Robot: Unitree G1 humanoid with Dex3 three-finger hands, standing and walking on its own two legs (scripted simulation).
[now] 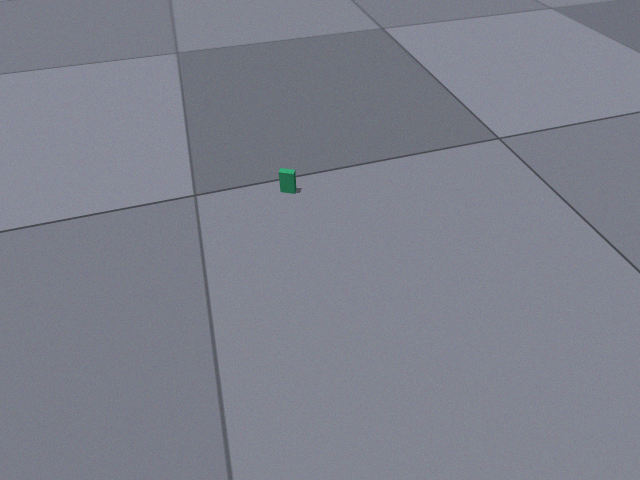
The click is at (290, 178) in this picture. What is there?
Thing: carton on end
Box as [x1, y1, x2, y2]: [279, 168, 295, 193]
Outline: 280,168 280,190 284,192 294,193 294,170
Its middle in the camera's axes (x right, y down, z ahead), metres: -0.15 -0.29 +1.85
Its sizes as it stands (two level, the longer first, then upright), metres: 0.072 0.033 0.121
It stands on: the floor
